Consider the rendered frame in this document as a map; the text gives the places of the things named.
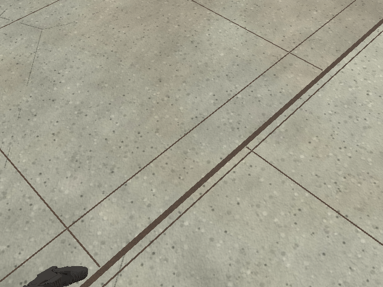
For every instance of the left robot hand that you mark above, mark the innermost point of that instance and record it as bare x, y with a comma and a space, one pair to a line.
59, 277

